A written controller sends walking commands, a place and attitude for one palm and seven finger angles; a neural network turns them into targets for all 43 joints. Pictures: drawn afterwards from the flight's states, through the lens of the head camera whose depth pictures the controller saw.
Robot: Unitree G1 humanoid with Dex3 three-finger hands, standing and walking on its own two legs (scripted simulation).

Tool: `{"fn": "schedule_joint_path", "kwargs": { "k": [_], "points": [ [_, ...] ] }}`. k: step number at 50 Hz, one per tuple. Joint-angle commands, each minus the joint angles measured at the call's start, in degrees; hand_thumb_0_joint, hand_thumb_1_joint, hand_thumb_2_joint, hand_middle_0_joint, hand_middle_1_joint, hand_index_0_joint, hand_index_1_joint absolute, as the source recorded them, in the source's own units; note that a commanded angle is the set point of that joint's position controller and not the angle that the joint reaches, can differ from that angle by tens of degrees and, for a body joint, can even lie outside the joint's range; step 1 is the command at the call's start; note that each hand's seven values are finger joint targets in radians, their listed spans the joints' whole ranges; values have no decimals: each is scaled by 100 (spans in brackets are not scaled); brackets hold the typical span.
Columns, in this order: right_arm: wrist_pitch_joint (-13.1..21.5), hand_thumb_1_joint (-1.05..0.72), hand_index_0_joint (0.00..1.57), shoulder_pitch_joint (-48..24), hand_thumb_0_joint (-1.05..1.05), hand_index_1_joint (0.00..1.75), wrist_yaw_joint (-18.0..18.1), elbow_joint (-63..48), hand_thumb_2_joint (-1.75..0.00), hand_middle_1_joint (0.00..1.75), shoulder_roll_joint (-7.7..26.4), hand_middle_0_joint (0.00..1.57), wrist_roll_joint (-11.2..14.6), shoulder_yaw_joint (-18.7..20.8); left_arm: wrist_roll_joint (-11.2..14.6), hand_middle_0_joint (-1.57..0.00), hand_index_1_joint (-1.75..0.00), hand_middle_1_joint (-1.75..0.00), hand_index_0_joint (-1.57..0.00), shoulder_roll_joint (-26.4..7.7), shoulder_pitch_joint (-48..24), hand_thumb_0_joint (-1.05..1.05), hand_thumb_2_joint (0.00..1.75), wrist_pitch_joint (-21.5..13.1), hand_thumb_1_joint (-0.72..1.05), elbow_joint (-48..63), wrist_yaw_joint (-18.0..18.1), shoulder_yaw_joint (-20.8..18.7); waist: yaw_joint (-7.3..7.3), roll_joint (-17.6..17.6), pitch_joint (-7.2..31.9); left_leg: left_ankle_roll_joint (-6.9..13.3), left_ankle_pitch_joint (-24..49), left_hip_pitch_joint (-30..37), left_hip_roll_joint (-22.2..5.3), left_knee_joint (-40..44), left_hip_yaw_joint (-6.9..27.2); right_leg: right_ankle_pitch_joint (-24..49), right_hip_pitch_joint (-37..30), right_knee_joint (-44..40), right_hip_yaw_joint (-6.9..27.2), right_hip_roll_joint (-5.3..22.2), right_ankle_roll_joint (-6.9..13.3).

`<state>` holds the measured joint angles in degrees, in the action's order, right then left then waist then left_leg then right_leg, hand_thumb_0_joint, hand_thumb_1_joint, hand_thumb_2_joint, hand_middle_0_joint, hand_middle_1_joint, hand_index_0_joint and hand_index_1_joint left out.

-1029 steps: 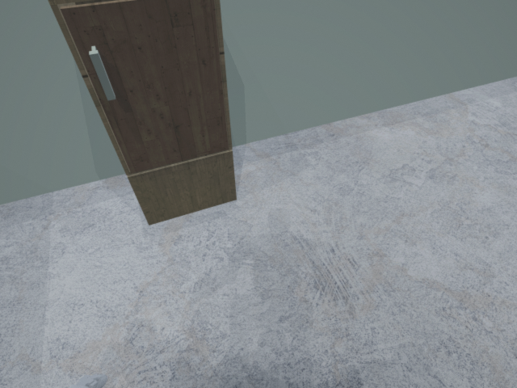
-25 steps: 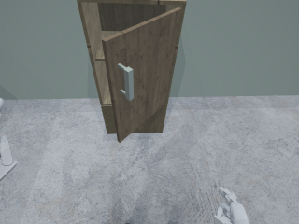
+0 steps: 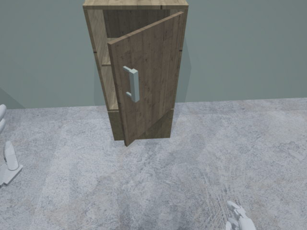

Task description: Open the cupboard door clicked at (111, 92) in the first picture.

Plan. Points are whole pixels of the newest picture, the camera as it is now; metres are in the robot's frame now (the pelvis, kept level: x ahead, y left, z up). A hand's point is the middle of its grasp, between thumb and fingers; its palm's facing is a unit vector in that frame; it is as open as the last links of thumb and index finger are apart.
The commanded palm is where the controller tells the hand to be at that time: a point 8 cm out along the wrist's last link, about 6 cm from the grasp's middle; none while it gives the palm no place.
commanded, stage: let the arm hang, fingers relaxed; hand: left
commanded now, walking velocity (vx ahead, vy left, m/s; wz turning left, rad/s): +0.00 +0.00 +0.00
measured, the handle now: (130, 84) +0.62 +0.12 +0.03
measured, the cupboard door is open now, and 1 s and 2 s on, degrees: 44 44 44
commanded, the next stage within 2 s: look to check the result in 1.16 s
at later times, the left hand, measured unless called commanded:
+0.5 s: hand out of the picture -0.05 +0.19 -0.17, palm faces +0.06 -0.98 -0.18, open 7.1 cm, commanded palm none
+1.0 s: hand out of the picture -0.02 +0.18 -0.17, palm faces +0.06 -0.98 -0.19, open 7.4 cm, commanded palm none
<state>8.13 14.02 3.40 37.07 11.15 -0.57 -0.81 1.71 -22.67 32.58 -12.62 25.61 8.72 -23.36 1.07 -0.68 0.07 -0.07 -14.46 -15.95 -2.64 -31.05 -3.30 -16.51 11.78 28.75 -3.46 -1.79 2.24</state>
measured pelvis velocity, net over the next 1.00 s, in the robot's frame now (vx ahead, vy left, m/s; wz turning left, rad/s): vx -0.02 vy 0.01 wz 0.03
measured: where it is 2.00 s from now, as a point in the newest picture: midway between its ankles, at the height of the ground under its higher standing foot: outside the picture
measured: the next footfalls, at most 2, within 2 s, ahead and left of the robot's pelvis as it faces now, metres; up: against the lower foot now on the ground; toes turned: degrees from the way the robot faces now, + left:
none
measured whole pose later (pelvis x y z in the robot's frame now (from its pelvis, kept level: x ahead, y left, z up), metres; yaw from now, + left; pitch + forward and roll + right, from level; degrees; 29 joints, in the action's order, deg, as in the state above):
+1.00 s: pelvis -0.02 +0.01 +0.01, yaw +1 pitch -2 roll +0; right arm -0.7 17.5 1.4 64.8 6.8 -1.6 0.2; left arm -1.0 -7.2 15.6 -0.1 -64.7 1.8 -0.6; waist 0.5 -1.2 -1.5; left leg 1.1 -9.2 -13.8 -0.1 -24.5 -2.8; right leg -13.4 10.8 25.7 -4.1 0.5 1.2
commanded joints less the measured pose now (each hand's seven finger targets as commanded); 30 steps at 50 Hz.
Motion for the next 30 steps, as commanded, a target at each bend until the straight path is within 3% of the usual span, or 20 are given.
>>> {"fn": "schedule_joint_path", "kwargs": {
  "k": [1,2,3,4,5,7,9,10,11,12,15,16,19,20,21,24,26,30],
  "points": [
    [256,-90,20,-579,0,30,84,-840,-90,30,734,20,15,299,64,-20,-30,-30,-20,-1085,-347,0,90,-283,90,1176,120,-748,-24,43,394,72,627,438,3,323,275,1107,184,-943,1074,809,42],
    [244,-90,20,-604,0,30,102,-846,-90,30,697,20,11,272,53,-20,-30,-30,-20,-1062,-350,0,90,-288,90,1161,119,-731,-41,-94,369,98,768,507,-86,526,335,1118,155,-867,927,675,-37],
    [309,-90,20,-802,0,30,-423,554,-90,30,1759,20,3,597,-509,-20,-30,-30,-20,-85,-800,0,90,707,90,-3216,-709,1676,181,-312,75,196,1896,-9,-349,-258,622,1894,737,271,378,893,18],
    [-80,-90,20,-422,0,30,-401,499,-90,30,1390,20,28,571,-392,-20,-30,-30,-20,214,-705,0,90,1126,90,-3376,-824,1628,8,-433,340,212,2104,96,-433,103,596,1431,652,347,431,681,-19],
    [-230,-90,20,-413,0,30,-370,470,-90,30,1304,20,-27,472,-373,-20,-30,-30,-20,372,-792,0,90,1222,90,-3581,-849,1714,-51,-395,354,420,1672,-309,-664,370,894,578,553,612,228,518,-69],
    [-393,-90,20,-596,0,30,-327,432,-90,30,1329,20,-93,362,-386,-20,-30,-30,-20,274,-1068,0,90,1223,90,-4187,-877,1753,-183,348,343,622,1352,-686,-784,632,1282,201,136,619,267,421,-85],
    [-491,-90,20,-678,0,30,-326,569,-90,30,1296,20,-106,330,-416,-20,-30,-30,-20,48,-1376,0,90,1181,90,-4938,-882,1764,-205,1227,386,422,1138,-467,-408,323,926,752,-12,-44,567,696,19],
    [-558,-90,20,-628,0,30,-331,689,-90,30,1271,20,-87,327,-406,-20,-30,-30,-20,-54,-1614,0,90,1176,90,-5335,-878,1806,-100,1404,339,309,832,-147,-212,198,742,632,275,-391,794,943,126],
    [-641,-90,20,-601,0,30,-336,802,-90,30,1197,20,-100,312,-390,-20,-30,-30,-20,-123,-1806,0,90,1175,90,-5713,-854,1854,-44,1361,262,236,779,97,-48,46,603,685,480,-602,945,1102,246],
    [-712,-90,20,-557,0,30,-334,955,-90,30,1039,20,-119,270,-362,-20,-30,-30,-20,-61,-1928,0,90,1197,90,-6084,-832,1929,10,1012,206,178,762,261,13,46,483,758,590,-698,982,1184,293],
    [-764,-90,20,-441,0,30,-300,1382,-90,30,822,20,-117,158,-290,-20,-30,-30,-20,164,-1941,0,90,1211,90,-7052,-778,2096,-7,-264,321,158,1268,498,-219,591,635,986,200,-493,731,883,104],
    [-772,-90,20,-462,0,30,-284,1477,-90,30,844,20,-95,150,-278,-20,-30,-30,-20,179,-1814,0,90,1218,90,-7316,-762,2119,-86,-490,287,182,1193,403,-288,704,723,826,24,-565,657,812,39],
    [-810,-90,20,-330,0,30,-225,1805,-90,30,676,20,-99,146,-259,-20,-30,-30,-20,402,-1598,0,90,1228,90,-7999,-753,2105,-116,-937,71,171,495,180,-296,978,737,454,-170,-879,621,784,66],
    [-826,-90,20,-256,0,30,-217,1905,-90,30,649,20,-92,143,-246,-20,-30,-30,-20,401,-1579,0,90,1234,90,-8160,-757,2125,-106,-963,-6,159,233,134,-293,1067,754,295,-156,-946,612,769,79],
    [-842,-90,20,-182,0,30,-207,1970,-90,30,676,20,-80,162,-251,-20,-30,-30,-20,388,-1543,0,90,1225,90,-8290,-758,2122,-119,-688,-71,163,128,169,-299,1070,778,208,-113,-1033,593,763,86],
    [-854,-90,20,114,0,30,-189,2223,-90,30,597,20,-73,180,-241,-20,-30,-30,-20,488,-1475,0,90,1227,90,-8628,-765,2163,-75,-464,-187,181,-198,182,-303,1219,794,-35,-1,-1140,551,780,95],
    [-860,-90,20,257,0,30,-173,2309,-90,30,633,20,-61,207,-242,-20,-30,-30,-20,505,-1415,0,90,1216,90,-8769,-756,2174,-68,-105,-286,194,-185,247,-314,1210,770,-131,108,-1180,527,759,92],
    [-860,-90,20,504,0,30,-158,2485,-90,30,510,20,-73,207,-240,-20,-30,-30,-20,614,-1281,0,90,1242,90,-8963,-733,2176,-72,-6,-362,228,-405,147,-328,1332,830,-286,147,-1110,478,747,81]
  ]
}}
